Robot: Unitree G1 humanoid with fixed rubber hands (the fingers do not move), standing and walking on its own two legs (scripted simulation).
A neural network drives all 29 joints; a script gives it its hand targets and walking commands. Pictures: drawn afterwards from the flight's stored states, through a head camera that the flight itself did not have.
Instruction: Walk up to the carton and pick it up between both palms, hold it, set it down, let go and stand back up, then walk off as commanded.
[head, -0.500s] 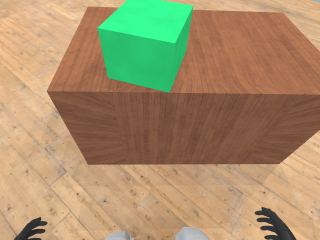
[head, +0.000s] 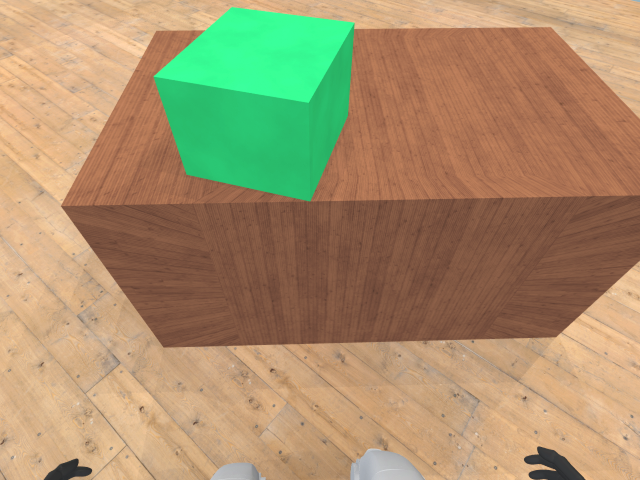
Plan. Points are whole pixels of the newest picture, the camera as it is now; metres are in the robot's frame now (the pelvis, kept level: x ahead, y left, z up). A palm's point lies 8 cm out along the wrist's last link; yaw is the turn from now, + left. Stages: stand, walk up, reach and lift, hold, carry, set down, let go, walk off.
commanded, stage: walk up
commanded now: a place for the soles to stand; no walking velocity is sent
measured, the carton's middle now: (269, 99) +0.79 +0.08 +0.03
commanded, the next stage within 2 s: none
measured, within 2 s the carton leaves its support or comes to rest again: neither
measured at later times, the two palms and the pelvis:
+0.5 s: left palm out of the picture +0.12 +0.37 -0.07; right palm (509, 373) +0.24 -0.26 -0.04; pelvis +0.09 +0.05 +0.01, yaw +3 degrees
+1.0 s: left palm (39, 447) +0.17 +0.35 -0.06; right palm (513, 355) +0.27 -0.28 -0.06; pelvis +0.15 +0.02 +0.01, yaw +2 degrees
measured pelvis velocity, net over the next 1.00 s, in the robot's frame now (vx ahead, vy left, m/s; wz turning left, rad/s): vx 0.15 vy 0.02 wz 0.03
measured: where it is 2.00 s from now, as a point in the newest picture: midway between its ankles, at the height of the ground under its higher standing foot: (293, 414)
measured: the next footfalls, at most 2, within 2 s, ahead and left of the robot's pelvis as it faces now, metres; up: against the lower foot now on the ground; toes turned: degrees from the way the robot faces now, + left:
left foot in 0.48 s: +0.23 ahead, +0.16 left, +0.00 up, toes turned +4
right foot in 0.94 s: +0.26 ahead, -0.08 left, +0.00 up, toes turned -2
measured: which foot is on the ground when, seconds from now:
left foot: up 0.00-0.46, down 0.48-0.96, up 0.98-1.00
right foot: down 0.00-0.50, up 0.52-0.92, down 0.94-1.00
